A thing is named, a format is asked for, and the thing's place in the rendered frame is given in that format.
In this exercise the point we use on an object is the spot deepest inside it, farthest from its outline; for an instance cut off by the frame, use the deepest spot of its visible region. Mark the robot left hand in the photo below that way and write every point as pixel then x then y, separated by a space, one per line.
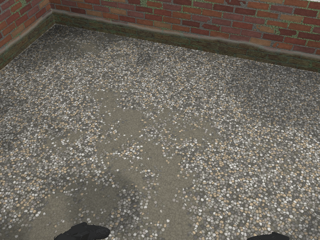
pixel 83 231

